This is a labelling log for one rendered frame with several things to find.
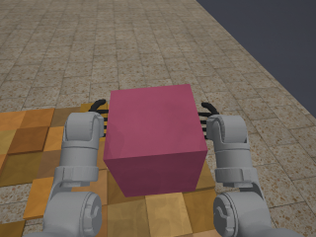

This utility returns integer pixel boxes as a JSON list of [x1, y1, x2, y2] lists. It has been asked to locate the robot right forearm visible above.
[[206, 115, 272, 223]]

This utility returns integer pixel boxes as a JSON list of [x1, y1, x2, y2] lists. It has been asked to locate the robot right upper arm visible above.
[[213, 192, 304, 237]]

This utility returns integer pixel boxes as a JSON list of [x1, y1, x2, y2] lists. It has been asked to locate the carton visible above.
[[103, 84, 208, 198]]

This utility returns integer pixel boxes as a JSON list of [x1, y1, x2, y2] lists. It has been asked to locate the left robot hand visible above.
[[88, 99, 109, 137]]

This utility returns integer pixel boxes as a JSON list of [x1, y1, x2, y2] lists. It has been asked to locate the robot left upper arm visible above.
[[22, 192, 103, 237]]

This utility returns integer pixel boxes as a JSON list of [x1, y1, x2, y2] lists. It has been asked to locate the robot left forearm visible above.
[[42, 112, 105, 230]]

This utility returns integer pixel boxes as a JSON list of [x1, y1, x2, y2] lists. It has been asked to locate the right robot hand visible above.
[[197, 102, 219, 140]]

